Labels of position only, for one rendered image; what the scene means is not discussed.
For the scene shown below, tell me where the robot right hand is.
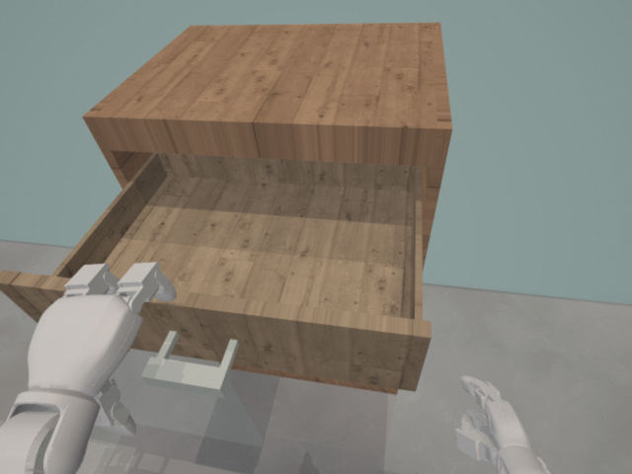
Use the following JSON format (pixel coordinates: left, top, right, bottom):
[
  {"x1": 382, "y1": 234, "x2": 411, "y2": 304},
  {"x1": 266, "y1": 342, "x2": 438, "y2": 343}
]
[{"x1": 455, "y1": 375, "x2": 531, "y2": 466}]

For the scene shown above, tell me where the handle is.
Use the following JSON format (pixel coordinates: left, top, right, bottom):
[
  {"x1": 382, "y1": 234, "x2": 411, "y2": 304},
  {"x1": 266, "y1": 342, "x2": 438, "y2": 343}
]
[{"x1": 141, "y1": 331, "x2": 239, "y2": 398}]

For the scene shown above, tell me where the robot left hand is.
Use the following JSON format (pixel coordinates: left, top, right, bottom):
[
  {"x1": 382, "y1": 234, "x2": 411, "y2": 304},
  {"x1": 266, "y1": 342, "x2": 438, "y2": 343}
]
[{"x1": 28, "y1": 262, "x2": 177, "y2": 436}]

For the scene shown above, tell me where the robot left forearm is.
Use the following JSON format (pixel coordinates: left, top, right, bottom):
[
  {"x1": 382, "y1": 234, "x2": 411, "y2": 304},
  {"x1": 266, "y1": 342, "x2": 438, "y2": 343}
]
[{"x1": 0, "y1": 387, "x2": 100, "y2": 474}]

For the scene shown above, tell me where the robot right forearm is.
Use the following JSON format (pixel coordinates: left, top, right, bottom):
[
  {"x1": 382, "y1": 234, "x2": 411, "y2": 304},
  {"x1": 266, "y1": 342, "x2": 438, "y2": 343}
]
[{"x1": 496, "y1": 445, "x2": 553, "y2": 474}]

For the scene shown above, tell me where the cabinet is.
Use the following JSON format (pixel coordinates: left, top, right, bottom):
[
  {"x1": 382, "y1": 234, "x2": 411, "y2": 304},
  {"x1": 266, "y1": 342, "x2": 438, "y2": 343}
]
[{"x1": 82, "y1": 23, "x2": 452, "y2": 395}]

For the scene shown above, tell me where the drawer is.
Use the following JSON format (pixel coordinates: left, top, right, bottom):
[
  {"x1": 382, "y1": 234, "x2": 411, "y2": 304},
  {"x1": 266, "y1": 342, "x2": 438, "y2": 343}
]
[{"x1": 0, "y1": 153, "x2": 432, "y2": 392}]

